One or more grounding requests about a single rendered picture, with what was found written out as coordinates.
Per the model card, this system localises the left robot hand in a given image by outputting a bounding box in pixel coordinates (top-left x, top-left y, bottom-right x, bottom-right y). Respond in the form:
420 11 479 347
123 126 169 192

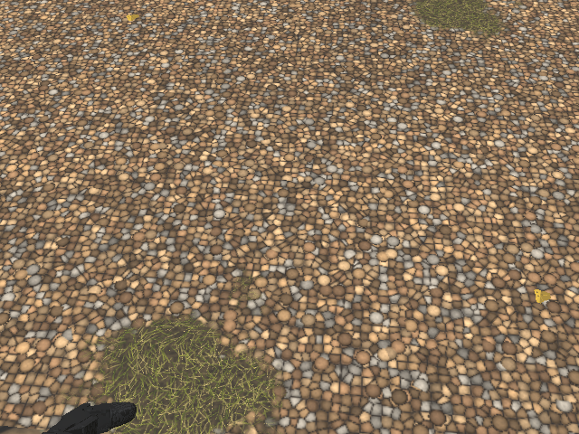
42 402 137 434

